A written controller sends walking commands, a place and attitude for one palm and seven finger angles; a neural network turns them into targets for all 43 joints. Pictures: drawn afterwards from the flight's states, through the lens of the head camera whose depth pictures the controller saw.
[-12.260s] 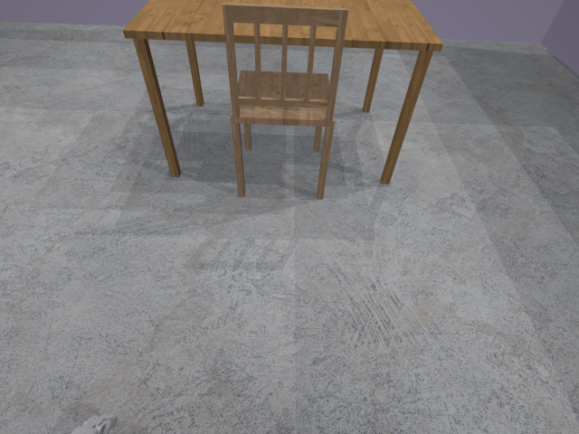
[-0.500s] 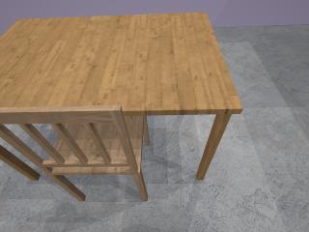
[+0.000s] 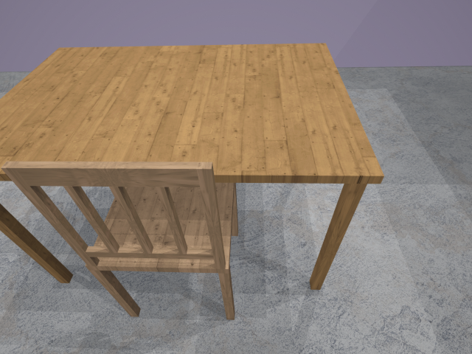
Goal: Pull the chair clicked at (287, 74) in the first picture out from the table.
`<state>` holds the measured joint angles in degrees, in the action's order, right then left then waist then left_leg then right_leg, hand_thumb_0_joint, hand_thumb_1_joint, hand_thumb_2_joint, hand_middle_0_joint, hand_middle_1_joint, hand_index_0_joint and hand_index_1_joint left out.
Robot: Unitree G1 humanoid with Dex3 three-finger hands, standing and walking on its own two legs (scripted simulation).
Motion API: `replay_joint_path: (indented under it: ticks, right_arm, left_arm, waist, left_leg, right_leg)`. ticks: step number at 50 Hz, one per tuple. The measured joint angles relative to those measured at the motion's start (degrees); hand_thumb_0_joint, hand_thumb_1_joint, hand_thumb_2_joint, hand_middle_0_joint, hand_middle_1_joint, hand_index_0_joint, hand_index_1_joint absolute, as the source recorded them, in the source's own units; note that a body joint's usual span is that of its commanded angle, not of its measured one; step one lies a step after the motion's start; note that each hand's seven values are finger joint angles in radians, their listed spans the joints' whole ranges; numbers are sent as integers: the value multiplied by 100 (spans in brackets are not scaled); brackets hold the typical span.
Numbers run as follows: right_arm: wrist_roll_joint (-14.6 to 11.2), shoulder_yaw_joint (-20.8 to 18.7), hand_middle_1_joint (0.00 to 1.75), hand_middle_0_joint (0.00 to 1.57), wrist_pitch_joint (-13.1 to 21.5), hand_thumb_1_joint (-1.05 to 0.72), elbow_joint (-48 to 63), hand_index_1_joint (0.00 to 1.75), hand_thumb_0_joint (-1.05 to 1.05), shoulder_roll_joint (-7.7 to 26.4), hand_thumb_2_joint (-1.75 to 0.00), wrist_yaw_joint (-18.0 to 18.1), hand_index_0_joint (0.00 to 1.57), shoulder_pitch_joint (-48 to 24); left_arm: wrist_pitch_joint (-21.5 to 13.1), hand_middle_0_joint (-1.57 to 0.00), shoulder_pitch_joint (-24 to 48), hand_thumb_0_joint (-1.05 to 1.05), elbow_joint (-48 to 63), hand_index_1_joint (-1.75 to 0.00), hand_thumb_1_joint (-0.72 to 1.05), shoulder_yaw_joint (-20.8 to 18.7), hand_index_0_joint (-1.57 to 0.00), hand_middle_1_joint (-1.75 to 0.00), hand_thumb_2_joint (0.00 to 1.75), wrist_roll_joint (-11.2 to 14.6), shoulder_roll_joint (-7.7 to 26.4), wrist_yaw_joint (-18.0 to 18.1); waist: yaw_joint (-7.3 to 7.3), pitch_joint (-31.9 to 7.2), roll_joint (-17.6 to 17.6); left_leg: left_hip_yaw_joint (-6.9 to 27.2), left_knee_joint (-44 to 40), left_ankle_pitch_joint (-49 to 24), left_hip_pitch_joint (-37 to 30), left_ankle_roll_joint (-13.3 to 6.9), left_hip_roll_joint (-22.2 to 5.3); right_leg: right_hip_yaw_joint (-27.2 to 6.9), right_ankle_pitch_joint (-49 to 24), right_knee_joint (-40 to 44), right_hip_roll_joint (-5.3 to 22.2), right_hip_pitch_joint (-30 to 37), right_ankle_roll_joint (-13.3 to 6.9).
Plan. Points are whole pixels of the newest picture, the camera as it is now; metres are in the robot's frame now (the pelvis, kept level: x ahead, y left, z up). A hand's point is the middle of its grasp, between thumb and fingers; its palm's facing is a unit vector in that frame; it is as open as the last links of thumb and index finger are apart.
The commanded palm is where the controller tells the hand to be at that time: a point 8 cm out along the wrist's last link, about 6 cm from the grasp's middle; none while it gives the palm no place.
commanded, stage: come to a stop and stand still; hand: left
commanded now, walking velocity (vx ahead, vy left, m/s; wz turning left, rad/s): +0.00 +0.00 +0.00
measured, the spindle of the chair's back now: (134, 221) +0.41 +0.29 -0.09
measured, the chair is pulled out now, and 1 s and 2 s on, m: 0.00 0.00 0.00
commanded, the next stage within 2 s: look again from close up in 1.12 s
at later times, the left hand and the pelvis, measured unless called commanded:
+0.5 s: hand out of the picture +0.07 +0.16 -0.15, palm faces -0.02 -0.97 -0.24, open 7.3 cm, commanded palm none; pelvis +0.04 -0.02 +0.01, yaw -1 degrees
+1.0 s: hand out of the picture +0.07 +0.13 -0.16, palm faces +0.00 -0.97 -0.23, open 7.3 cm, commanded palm none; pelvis +0.06 -0.06 +0.01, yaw +0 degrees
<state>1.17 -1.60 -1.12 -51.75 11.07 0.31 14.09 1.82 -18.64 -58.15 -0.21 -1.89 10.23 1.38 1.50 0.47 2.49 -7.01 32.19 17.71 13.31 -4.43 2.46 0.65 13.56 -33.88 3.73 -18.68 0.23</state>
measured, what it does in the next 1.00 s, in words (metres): shifts its weight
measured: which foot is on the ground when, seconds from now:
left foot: down 0.00-1.00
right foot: down 0.00-1.00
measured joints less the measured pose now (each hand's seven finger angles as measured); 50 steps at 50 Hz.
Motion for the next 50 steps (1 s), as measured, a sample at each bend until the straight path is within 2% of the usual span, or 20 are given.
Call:
replay_joint_path:
  ticks: [7, 13, 19, 30, 50]
  right_arm:
    - [-1, 70, 30, 20, 94, -93, -137, 30, 0, 113, -90, -2, 20, 44]
    - [-12, 135, 30, 20, 151, -92, -442, 30, 0, 111, -90, 12, 20, 155]
    - [-18, 192, 30, 19, 208, -91, -761, 30, 1, 22, -90, 49, 20, 231]
    - [-13, 226, 30, 19, 244, -91, -1099, 30, 1, -154, -90, 88, 19, 238]
    - [-28, 197, 29, 19, 231, -91, -1230, 30, 0, -204, -90, 125, 19, 132]
  left_arm:
    - [-63, -20, -134, 0, -119, -30, 91, 44, -19, -30, 90, 26, -18, -5]
    - [-136, -20, 12, 0, -239, -30, 91, 104, -19, -30, 90, 61, -102, -13]
    - [-197, -20, 319, 0, -322, -30, 91, 146, -20, -30, 90, 91, -189, 16]
    - [-264, -20, 698, 0, -375, -30, 93, 112, -20, -30, 90, 115, -97, 53]
    - [-270, -20, 487, 0, -556, -30, 93, 78, -20, -30, 90, 111, -97, 66]
  waist:
    - [4, 28, 94]
    - [-49, 89, 68]
    - [-121, 147, -1]
    - [-202, 162, -79]
    - [-140, 177, -144]
  left_leg:
    - [-66, -463, -195, -158, -1, 56]
    - [-49, -696, -238, -292, 60, 31]
    - [-18, -813, -208, -452, 147, -36]
    - [56, -891, -120, -649, 319, -196]
    - [158, -1009, -108, -817, 534, -425]
  right_leg:
    - [-92, -111, 293, 13, 58, 92]
    - [-77, -113, 440, -22, 152, 134]
    - [-41, -38, 496, -94, 284, 72]
    - [48, 88, 559, -251, 483, -75]
    - [175, 95, 771, -476, 711, -275]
